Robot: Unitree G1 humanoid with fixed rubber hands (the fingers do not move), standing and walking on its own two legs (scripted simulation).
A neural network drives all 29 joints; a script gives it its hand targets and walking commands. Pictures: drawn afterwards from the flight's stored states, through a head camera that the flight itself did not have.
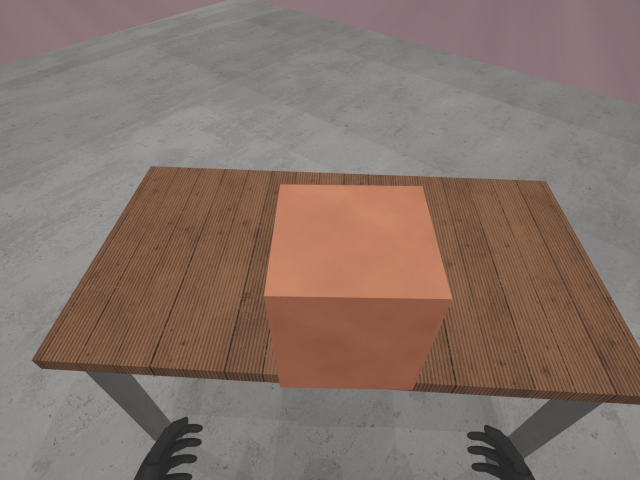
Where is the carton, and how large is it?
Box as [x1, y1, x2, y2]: [264, 184, 451, 389]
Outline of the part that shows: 280,184 264,292 264,299 280,386 412,389 451,300 450,292 422,187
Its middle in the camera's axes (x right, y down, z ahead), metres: +0.04 +0.08 +0.59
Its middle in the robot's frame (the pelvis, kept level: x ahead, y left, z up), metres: +0.40 -0.02 -0.01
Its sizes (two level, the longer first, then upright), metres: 0.210 0.200 0.250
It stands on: a table, 0.63 m high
